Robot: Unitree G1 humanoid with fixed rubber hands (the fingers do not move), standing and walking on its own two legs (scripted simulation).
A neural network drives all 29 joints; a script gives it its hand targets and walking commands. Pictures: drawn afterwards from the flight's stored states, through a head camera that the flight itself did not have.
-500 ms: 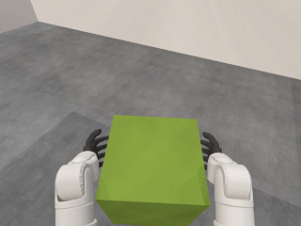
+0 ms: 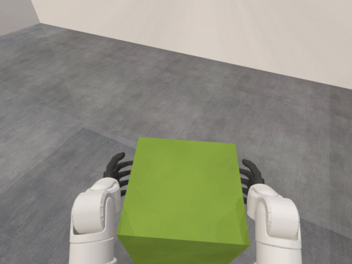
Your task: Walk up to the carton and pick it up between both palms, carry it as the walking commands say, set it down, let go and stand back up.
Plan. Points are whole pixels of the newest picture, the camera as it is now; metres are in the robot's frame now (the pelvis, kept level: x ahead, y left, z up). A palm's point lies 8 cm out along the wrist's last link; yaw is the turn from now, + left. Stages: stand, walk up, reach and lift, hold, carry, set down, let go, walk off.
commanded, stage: carry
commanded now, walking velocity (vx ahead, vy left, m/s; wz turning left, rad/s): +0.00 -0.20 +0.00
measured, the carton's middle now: (181, 207) +0.27 -0.01 +0.01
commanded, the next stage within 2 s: none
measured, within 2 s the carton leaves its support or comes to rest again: neither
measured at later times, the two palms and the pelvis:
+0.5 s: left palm (153, 199) +0.24 +0.05 +0.10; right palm (304, 191) +0.25 -0.25 +0.10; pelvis -0.03 -0.12 +0.00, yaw +1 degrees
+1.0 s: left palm (223, 223) +0.19 -0.08 +0.09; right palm out of the picture +0.21 -0.38 +0.09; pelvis -0.06 -0.25 +0.01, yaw +1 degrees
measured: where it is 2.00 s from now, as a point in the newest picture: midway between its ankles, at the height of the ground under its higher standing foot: outside the picture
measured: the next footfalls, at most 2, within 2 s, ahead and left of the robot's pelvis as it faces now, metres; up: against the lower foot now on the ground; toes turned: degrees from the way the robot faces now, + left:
left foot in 0.20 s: -0.01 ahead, +0.07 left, +0.00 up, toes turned +9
right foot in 0.56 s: +0.03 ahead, -0.31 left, +0.00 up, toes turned -4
